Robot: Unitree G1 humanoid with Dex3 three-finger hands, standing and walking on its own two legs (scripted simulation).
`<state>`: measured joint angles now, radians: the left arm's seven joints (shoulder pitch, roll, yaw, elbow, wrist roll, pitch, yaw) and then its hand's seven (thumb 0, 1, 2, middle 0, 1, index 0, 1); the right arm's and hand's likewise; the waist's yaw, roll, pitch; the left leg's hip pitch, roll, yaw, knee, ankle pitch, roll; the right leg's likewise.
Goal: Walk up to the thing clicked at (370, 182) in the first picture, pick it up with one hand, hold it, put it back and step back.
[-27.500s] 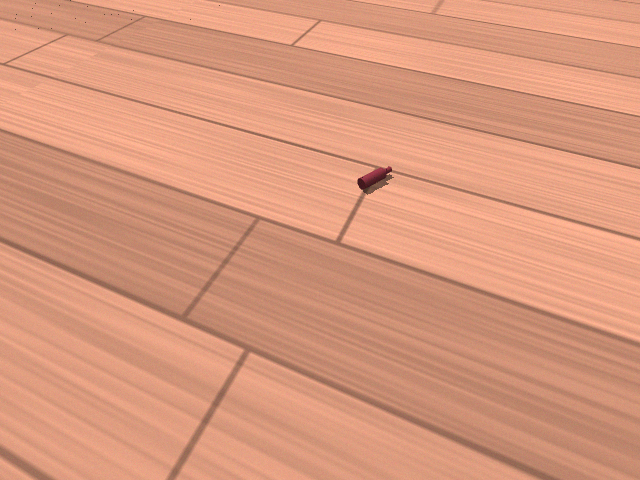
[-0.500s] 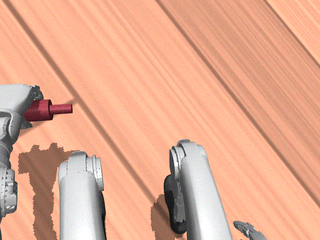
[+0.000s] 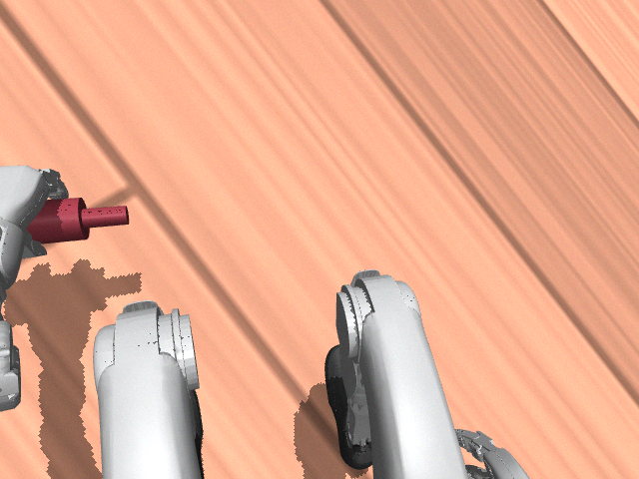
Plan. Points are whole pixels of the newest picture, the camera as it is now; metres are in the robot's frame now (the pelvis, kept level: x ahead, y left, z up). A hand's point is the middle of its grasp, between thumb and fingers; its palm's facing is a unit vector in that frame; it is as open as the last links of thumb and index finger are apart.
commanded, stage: lower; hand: left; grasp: from above
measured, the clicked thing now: (48, 221) +0.44 +0.29 -0.21
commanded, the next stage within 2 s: rest in 0.14 s
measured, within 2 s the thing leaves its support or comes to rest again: rests again in 1.10 s
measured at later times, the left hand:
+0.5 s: hand (45, 229) +0.44 +0.31 -0.23, palm faces -0.45 -0.10 -0.89, open 8.6 cm
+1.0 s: hand (59, 232) +0.44 +0.30 -0.27, palm faces -0.43 -0.12 -0.90, open 8.5 cm
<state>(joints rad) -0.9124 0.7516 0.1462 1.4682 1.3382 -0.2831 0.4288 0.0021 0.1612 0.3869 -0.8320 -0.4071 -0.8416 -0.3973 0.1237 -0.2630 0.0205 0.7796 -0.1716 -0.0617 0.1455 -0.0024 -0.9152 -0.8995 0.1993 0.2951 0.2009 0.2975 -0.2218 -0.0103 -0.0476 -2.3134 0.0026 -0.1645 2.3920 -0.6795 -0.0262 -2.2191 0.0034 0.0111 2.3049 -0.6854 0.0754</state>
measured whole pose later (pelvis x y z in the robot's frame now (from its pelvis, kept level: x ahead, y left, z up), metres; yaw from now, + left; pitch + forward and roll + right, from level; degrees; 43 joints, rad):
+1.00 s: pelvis +0.01 +0.00 -0.05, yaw -5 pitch +28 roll -12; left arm -0.90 0.90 0.23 1.63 1.38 -0.31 0.61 0.01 0.22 0.24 -0.88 -0.31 -0.89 -0.29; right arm 0.05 -0.29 0.13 0.80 -0.29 -0.12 0.22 0.00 -0.90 -0.89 0.20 0.30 0.20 0.30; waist -0.30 -0.09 0.07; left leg -2.37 0.00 -0.26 2.60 -0.73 -0.05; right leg -2.27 0.05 -0.04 2.46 -0.70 0.09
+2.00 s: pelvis +0.00 +0.01 -0.05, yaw -7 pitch +25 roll -15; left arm -0.95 0.96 0.16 1.74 1.36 -0.29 0.68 0.00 -0.02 0.56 -0.51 -0.60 -0.53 -0.59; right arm 0.03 -0.33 0.21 0.77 -0.33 -0.24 0.30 0.00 -0.90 -0.90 0.20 0.30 0.20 0.30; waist -0.32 -0.11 0.12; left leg -2.36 0.00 -0.30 2.63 -0.74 -0.03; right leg -2.23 0.06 -0.07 2.44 -0.68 0.08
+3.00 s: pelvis +0.00 +0.01 -0.02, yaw -3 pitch +32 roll -12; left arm -0.85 0.76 0.09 1.28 1.20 -0.13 0.38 0.00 -0.48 0.97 -0.09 -1.01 -0.11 -1.00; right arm 0.11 -0.28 0.04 0.77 -0.16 -0.13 0.30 0.00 -0.90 -0.90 0.20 0.30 0.20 0.30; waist -0.19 0.02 -0.07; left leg -2.34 0.00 -0.21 2.48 -0.71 -0.02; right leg -2.22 0.01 -0.02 2.35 -0.70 0.07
